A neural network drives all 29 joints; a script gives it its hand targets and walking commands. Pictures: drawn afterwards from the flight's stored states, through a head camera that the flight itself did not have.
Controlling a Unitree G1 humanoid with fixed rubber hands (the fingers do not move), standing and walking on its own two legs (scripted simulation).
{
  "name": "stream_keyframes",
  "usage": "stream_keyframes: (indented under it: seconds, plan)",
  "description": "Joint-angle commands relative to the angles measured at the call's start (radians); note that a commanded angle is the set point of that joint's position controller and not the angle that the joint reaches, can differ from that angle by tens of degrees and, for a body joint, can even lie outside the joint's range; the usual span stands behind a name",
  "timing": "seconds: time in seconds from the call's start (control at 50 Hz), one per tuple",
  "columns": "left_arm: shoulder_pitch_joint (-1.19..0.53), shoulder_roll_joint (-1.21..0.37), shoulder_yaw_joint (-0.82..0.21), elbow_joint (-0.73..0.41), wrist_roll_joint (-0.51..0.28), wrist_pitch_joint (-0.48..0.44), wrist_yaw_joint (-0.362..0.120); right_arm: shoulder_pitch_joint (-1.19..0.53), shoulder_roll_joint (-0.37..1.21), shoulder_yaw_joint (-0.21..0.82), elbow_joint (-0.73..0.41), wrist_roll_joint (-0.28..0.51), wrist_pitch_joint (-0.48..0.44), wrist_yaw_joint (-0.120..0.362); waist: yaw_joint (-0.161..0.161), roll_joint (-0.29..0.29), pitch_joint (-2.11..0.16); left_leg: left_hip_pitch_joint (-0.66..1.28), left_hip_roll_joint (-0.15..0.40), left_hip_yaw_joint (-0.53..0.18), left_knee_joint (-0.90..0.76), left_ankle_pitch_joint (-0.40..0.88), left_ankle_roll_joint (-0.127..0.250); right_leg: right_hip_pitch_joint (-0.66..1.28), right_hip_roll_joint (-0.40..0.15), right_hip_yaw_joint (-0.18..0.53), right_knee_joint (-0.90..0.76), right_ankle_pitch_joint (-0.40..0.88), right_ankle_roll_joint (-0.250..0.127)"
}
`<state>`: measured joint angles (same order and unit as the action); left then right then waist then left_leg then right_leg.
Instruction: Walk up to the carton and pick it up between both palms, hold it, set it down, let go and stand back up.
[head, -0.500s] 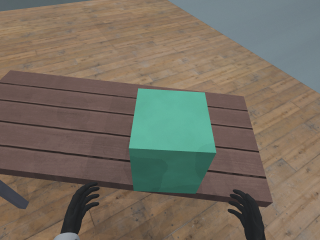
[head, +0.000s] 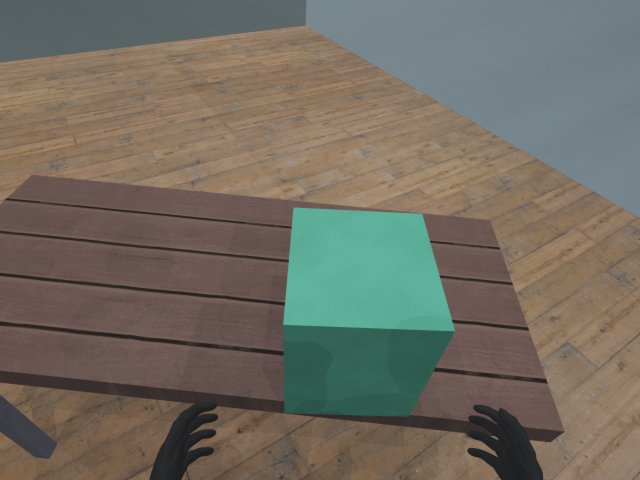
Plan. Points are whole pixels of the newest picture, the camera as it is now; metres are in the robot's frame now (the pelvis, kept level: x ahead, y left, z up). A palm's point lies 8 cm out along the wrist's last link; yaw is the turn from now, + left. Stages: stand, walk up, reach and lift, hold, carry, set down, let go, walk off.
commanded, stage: set down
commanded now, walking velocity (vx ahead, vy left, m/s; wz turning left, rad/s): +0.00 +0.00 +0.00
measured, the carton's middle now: (352, 314) +0.39 -0.02 -0.04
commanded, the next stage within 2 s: let go in 1.02 s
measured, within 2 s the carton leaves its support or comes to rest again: neither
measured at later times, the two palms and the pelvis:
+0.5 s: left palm out of the picture +0.14 +0.18 -0.07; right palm out of the picture +0.15 -0.25 -0.06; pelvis +0.00 -0.04 +0.00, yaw +2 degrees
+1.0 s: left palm out of the picture +0.12 +0.19 -0.08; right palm out of the picture +0.14 -0.23 -0.07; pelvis -0.03 -0.03 +0.00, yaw +1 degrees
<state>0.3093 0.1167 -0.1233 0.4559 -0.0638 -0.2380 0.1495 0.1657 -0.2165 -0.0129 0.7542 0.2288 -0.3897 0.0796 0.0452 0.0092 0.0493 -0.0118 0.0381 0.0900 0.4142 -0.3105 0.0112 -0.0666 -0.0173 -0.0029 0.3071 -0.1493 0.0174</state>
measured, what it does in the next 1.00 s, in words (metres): stands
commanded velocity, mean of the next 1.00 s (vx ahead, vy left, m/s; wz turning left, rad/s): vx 0.00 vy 0.00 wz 0.00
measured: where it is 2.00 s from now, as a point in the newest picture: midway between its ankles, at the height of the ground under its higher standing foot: outside the picture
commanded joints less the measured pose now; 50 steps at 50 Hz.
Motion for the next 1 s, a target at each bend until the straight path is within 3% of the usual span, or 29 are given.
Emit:
stream_keyframes:
  seconds: [0.0, 0.02, 0.04, 0.06, 0.08, 0.12, 0.14, 0.18, 0.2, 0.22, 0.28, 0.32, 0.34, 0.4, 0.46, 0.48, 0.52, 0.56, 0.6, 0.66, 0.7, 0.72, 0.78, 0.82, 0.84, 0.86, 0.88, 0.92, 0.98]
  plan:
    - [-0.08, 0.041, 0.007, -0.25, 0.015, -0.028, 0.004, -0.084, -0.201, -0.075, -0.186, 0.006, -0.05, 0.004, -0.022, 0.026, -0.076, -0.064, -0.006, -0.087, -0.093, 0.509, -0.137, 0.072, 0.107, 0.002, -0.018, 0.14, -0.097]
    - [-0.065, 0.056, 0.015, -0.289, 0.005, -0.029, 0.002, -0.056, -0.179, -0.068, -0.225, 0.017, -0.055, 0.001, -0.014, 0.019, -0.099, -0.064, -0.011, -0.081, -0.086, 0.527, -0.135, 0.095, 0.1, 0.009, -0.023, 0.167, -0.095]
    - [-0.061, 0.049, 0.025, -0.236, 0.023, -0.018, -0.005, -0.054, -0.181, -0.068, -0.197, 0.002, -0.044, -0.001, -0.013, 0.016, -0.06, -0.069, -0.015, -0.079, -0.09, 0.533, -0.134, 0.078, 0.102, 0.011, -0.024, 0.161, -0.094]
    - [-0.046, 0.041, 0.021, -0.284, 0.015, -0.026, 0.001, -0.044, -0.192, -0.079, -0.23, 0.006, -0.052, 0.006, -0.014, 0.036, -0.103, -0.053, -0.014, -0.085, -0.083, 0.568, -0.139, 0.084, 0.109, -0.003, -0.017, 0.183, -0.1]
    - [-0.031, 0.049, 0.017, -0.279, 0.005, -0.016, -0.01, -0.014, -0.172, -0.074, -0.239, 0.004, -0.049, -0.003, -0.024, 0.014, -0.083, -0.052, -0.015, -0.081, -0.083, 0.564, -0.132, 0.092, 0.106, 0.007, -0.027, 0.192, -0.096]
    - [-0.057, 0.054, 0.032, -0.19, 0.032, 0.019, -0.025, -0.022, -0.157, -0.067, -0.178, -0.029, -0.02, -0.005, -0.026, 0.027, -0.032, -0.056, -0.021, -0.072, -0.085, 0.512, -0.128, 0.089, 0.1, 0.01, -0.033, 0.169, -0.092]
    - [-0.06, 0.076, 0.046, -0.268, 0.011, 0.002, -0.024, -0.015, -0.146, -0.066, -0.275, -0.022, -0.034, -0.006, -0.013, 0.005, -0.065, -0.074, -0.026, -0.07, -0.083, 0.534, -0.113, 0.11, 0.1, 0.009, -0.016, 0.212, -0.086]
    - [-0.049, 0.077, 0.054, -0.2, 0.022, 0.024, -0.039, 0.01, -0.13, -0.061, -0.228, -0.047, -0.016, -0.019, -0.009, -0.007, -0.066, -0.065, -0.034, -0.06, -0.074, 0.515, -0.114, 0.138, 0.093, 0.013, -0.02, 0.221, -0.082]
    - [-0.054, 0.096, 0.07, -0.253, 0.002, 0.003, -0.036, -0.002, -0.135, -0.068, -0.319, -0.044, -0.031, -0.019, 0.001, -0.022, -0.067, -0.073, -0.032, -0.062, -0.073, 0.53, -0.105, 0.133, 0.098, 0.009, -0.007, 0.242, -0.076]
    - [-0.044, 0.106, 0.072, -0.223, -0.004, 0.01, -0.054, 0.036, -0.109, -0.055, -0.308, -0.055, -0.027, -0.031, -0.016, -0.038, -0.057, -0.071, -0.046, -0.05, -0.068, 0.511, -0.094, 0.143, 0.087, 0.022, -0.01, 0.269, -0.063]
    - [-0.08, 0.124, 0.098, -0.147, 0.017, 0.04, -0.073, 0.02, -0.092, -0.052, -0.257, -0.082, -0.002, -0.046, -0.018, -0.014, -0.022, -0.074, -0.049, -0.051, -0.072, 0.445, -0.09, 0.137, 0.075, 0.028, -0.016, 0.247, -0.055]
    - [-0.095, 0.151, 0.115, -0.172, 0.012, 0.048, -0.079, 0.022, -0.077, -0.041, -0.277, -0.088, 0.004, -0.057, -0.015, -0.013, -0.037, -0.075, -0.053, -0.038, -0.067, 0.427, -0.087, 0.165, 0.066, 0.04, -0.006, 0.268, -0.047]
    - [-0.091, 0.175, 0.135, -0.22, 0.006, 0.033, -0.08, 0.036, -0.063, -0.039, -0.33, -0.088, -0.009, -0.063, 0.004, -0.027, -0.075, -0.076, -0.057, -0.035, -0.063, 0.425, -0.078, 0.186, 0.058, 0.041, 0.0, 0.294, -0.038]
    - [-0.098, 0.178, 0.134, -0.112, 0.019, 0.081, -0.101, 0.033, -0.051, -0.029, -0.264, -0.117, 0.026, -0.076, -0.011, -0.026, -0.028, -0.078, -0.059, -0.03, -0.077, 0.355, -0.079, 0.167, 0.049, 0.043, -0.014, 0.248, -0.032]
    - [-0.132, 0.205, 0.144, -0.19, -0.01, 0.082, -0.099, 0.021, -0.036, -0.037, -0.33, -0.119, 0.029, -0.082, -0.012, -0.018, -0.028, -0.087, -0.053, -0.028, -0.078, 0.319, -0.069, 0.136, 0.041, 0.042, -0.019, 0.188, -0.024]
    - [-0.138, 0.209, 0.144, -0.126, -0.01, 0.112, -0.113, 0.024, -0.02, -0.029, -0.278, -0.133, 0.055, -0.093, -0.019, -0.022, -0.009, -0.092, -0.057, -0.027, -0.08, 0.272, -0.066, 0.136, 0.031, 0.051, -0.026, 0.156, -0.023]
    - [-0.154, 0.224, 0.158, -0.162, -0.022, 0.111, -0.116, 0.012, -0.007, -0.028, -0.335, -0.14, 0.057, -0.096, -0.011, -0.029, -0.026, -0.101, -0.058, -0.027, -0.074, 0.258, -0.057, 0.126, 0.025, 0.049, -0.022, 0.133, -0.017]
    - [-0.177, 0.228, 0.15, -0.152, -0.01, 0.146, -0.113, -0.002, 0.006, -0.032, -0.28, -0.155, 0.085, -0.101, -0.018, 0.007, 0.0, -0.114, -0.053, -0.032, -0.088, 0.214, -0.059, 0.108, 0.024, 0.046, -0.029, 0.068, -0.025]
    - [-0.181, 0.237, 0.152, -0.172, -0.022, 0.157, -0.111, -0.005, 0.009, -0.038, -0.333, -0.16, 0.093, -0.101, -0.007, -0.006, -0.016, -0.108, -0.048, -0.02, -0.088, 0.208, -0.052, 0.099, 0.025, 0.038, -0.027, 0.048, -0.022]
    - [-0.189, 0.215, 0.133, -0.192, -0.011, 0.196, -0.107, -0.005, 0.011, -0.052, -0.291, -0.169, 0.126, -0.099, -0.018, 0.04, -0.004, -0.101, -0.042, -0.022, -0.09, 0.209, -0.06, 0.074, 0.03, 0.026, -0.03, 0.012, -0.032]
    - [-0.211, 0.221, 0.133, -0.173, -0.01, 0.223, -0.105, -0.033, 0.02, -0.062, -0.303, -0.183, 0.144, -0.097, -0.016, 0.027, 0.003, -0.123, -0.043, -0.023, -0.096, 0.15, -0.053, 0.065, 0.026, 0.026, -0.034, -0.053, -0.036]
    - [-0.216, 0.226, 0.128, -0.211, -0.022, 0.221, -0.104, -0.027, 0.027, -0.068, -0.333, -0.186, 0.142, -0.101, -0.019, 0.015, -0.015, -0.131, -0.04, -0.027, -0.092, 0.16, -0.049, 0.077, 0.025, 0.025, -0.029, -0.029, -0.035]
    - [-0.228, 0.218, 0.122, -0.161, -0.012, 0.26, -0.102, -0.047, 0.022, -0.077, -0.29, -0.208, 0.17, -0.097, -0.026, 0.012, -0.003, -0.156, -0.035, -0.024, -0.106, 0.115, -0.045, 0.081, 0.025, 0.02, -0.022, -0.053, -0.038]
    - [-0.24, 0.215, 0.126, -0.221, -0.001, 0.258, -0.084, -0.068, -0.005, -0.093, -0.308, -0.195, 0.171, -0.085, -0.005, 0.059, -0.025, -0.184, -0.023, -0.021, -0.108, 0.117, -0.051, 0.105, 0.038, 0.008, -0.002, -0.057, -0.045]
    - [-0.227, 0.219, 0.127, -0.235, -0.013, 0.259, -0.085, -0.057, 0.003, -0.097, -0.348, -0.197, 0.168, -0.087, -0.012, 0.029, -0.044, -0.171, -0.027, -0.021, -0.098, 0.137, -0.049, 0.102, 0.036, 0.008, 0.0, -0.028, -0.044]
    - [-0.227, 0.207, 0.116, -0.223, -0.014, 0.264, -0.081, -0.068, -0.01, -0.105, -0.317, -0.206, 0.17, -0.08, -0.014, 0.015, -0.04, -0.176, -0.023, -0.028, -0.1, 0.151, -0.05, 0.096, 0.038, 0.0, 0.005, -0.02, -0.045]
    - [-0.231, 0.2, 0.119, -0.161, 0.0, 0.29, -0.09, -0.059, 0.003, -0.088, -0.252, -0.221, 0.19, -0.083, -0.021, 0.024, -0.013, -0.174, -0.027, -0.022, -0.101, 0.139, -0.056, 0.088, 0.034, 0.008, -0.001, -0.026, -0.043]
    - [-0.225, 0.192, 0.111, -0.224, -0.009, 0.282, -0.077, -0.084, -0.03, -0.105, -0.318, -0.205, 0.176, -0.072, -0.019, 0.023, -0.04, -0.19, -0.014, -0.029, -0.108, 0.141, -0.05, 0.112, 0.054, -0.009, 0.019, -0.004, -0.05]
    - [-0.237, 0.19, 0.119, -0.165, 0.008, 0.301, -0.081, -0.094, -0.023, -0.093, -0.268, -0.219, 0.186, -0.072, -0.018, 0.012, -0.047, -0.205, -0.024, -0.018, -0.099, 0.132, -0.045, 0.128, 0.046, -0.005, 0.024, -0.007, -0.042]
